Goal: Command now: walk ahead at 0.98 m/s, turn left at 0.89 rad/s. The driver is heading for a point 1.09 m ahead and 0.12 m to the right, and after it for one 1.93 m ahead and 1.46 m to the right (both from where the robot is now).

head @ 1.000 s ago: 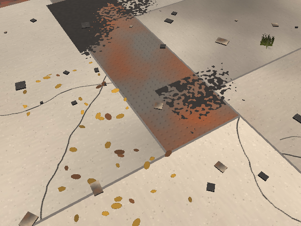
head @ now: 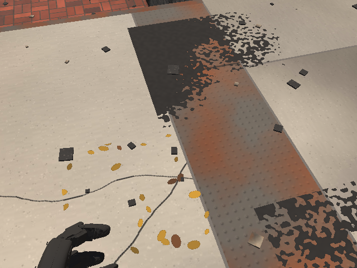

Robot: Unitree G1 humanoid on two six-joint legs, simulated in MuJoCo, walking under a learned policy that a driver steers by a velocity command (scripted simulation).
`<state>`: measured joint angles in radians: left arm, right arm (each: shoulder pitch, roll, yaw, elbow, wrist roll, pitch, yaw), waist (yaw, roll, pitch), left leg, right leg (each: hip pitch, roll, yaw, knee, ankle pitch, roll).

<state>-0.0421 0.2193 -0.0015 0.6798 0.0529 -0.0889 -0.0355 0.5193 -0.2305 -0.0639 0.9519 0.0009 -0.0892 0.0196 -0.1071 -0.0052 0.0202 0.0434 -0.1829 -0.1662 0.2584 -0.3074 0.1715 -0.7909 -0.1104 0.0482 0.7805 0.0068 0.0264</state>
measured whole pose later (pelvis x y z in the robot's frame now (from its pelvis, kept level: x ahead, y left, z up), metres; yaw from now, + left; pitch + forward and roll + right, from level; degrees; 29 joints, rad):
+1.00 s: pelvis +0.83 +0.05 -0.04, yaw -19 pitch +0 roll +1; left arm 0.13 0.35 0.08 0.62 0.01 -0.03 -0.05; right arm 0.20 -0.29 -0.03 0.72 0.00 -0.08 -0.02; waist -0.02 -0.02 0.11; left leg -0.30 -0.02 -0.03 1.38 -0.54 -0.05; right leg -0.56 0.15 -0.04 0.67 -0.13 -0.17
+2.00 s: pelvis +0.97 +0.08 +0.01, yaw -63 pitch +2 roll +1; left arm 0.20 0.23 0.02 0.63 0.02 0.01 0.01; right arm 0.20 -0.32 -0.08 0.75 0.00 0.03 -0.03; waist -0.01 0.05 0.01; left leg -0.49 0.04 0.00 0.96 -0.36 -0.07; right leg -0.25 0.02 0.03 0.48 -0.25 -0.04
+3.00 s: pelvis +1.05 -0.05 +0.00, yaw -64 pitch +2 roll -1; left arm 0.51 0.21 0.03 0.91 -0.01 -0.06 0.02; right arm 0.01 -0.25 -0.03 0.66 0.02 -0.09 0.06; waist 0.10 0.04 0.04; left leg -0.65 0.04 0.02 0.64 0.00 0.03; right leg 0.08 0.01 -0.02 0.24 -0.36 -0.01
